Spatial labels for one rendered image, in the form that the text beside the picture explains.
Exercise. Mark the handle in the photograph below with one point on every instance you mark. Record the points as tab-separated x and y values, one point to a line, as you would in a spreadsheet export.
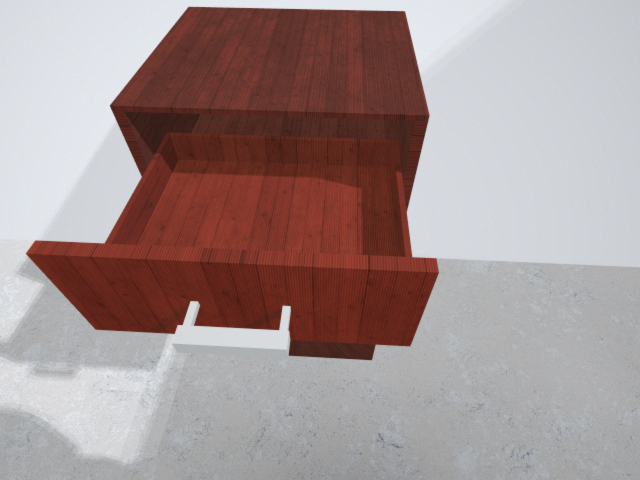
232	341

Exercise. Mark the cabinet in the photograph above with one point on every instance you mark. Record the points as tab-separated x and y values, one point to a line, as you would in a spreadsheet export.
281	72

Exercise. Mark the drawer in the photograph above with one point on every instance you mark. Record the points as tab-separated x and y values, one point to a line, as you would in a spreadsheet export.
247	224

